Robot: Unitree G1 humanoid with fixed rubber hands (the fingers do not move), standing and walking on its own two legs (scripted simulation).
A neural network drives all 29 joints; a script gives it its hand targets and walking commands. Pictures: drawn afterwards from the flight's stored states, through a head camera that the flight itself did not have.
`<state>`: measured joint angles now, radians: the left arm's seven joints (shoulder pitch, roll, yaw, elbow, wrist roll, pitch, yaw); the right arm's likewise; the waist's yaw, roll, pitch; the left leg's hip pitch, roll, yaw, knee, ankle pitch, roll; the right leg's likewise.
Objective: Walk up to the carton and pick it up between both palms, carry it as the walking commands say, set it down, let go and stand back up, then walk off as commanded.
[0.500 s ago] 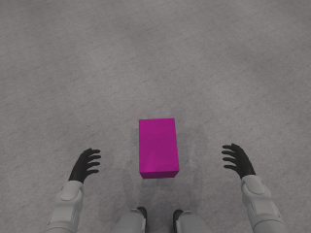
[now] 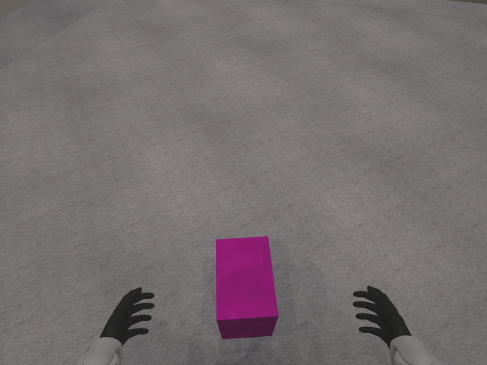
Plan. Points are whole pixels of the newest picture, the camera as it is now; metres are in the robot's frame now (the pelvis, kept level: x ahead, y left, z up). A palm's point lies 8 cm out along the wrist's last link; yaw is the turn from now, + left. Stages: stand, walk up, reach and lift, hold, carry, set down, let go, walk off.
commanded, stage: let go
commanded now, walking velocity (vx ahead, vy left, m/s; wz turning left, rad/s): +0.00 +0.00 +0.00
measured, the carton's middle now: (244, 289) +0.42 +0.01 -0.63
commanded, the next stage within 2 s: stand in 0.10 s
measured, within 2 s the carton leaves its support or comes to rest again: neither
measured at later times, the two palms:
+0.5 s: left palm (78, 358) +0.14 +0.29 -0.09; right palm (428, 350) +0.14 -0.28 -0.08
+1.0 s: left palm out of the picture +0.11 +0.30 -0.10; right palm out of the picture +0.11 -0.30 -0.09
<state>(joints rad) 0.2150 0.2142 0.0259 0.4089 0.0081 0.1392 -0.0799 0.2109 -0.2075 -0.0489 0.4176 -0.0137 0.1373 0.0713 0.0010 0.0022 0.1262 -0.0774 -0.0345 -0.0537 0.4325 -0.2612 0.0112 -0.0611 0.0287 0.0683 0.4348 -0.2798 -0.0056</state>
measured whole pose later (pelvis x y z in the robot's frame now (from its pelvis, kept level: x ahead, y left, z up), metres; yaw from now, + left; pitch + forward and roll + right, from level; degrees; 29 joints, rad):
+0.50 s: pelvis +0.01 +0.01 +0.00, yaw +0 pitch +0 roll +0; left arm 0.21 0.34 0.04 0.73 0.04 0.02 0.02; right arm 0.17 -0.34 -0.04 0.76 -0.04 0.01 -0.02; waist 0.00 -0.02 0.00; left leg -0.18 -0.04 -0.04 0.48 -0.29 0.02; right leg -0.16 0.02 0.07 0.46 -0.30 0.01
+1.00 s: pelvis +0.01 +0.01 +0.00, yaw +0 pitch -2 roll +0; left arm 0.17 0.36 0.02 0.88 0.03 0.00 0.02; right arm 0.16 -0.36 -0.01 0.91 -0.03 0.00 -0.02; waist 0.00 -0.01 0.01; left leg -0.12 -0.03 -0.04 0.41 -0.25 0.02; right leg -0.10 0.02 0.06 0.40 -0.26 0.00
